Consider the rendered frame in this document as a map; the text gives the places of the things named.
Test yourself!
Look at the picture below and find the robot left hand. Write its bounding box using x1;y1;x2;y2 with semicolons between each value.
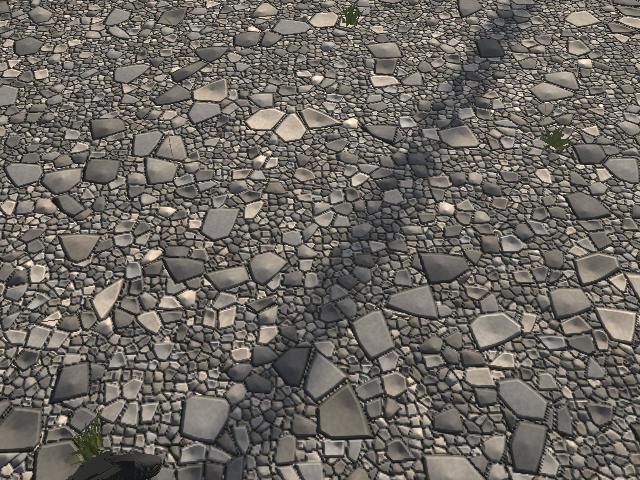
66;451;162;480

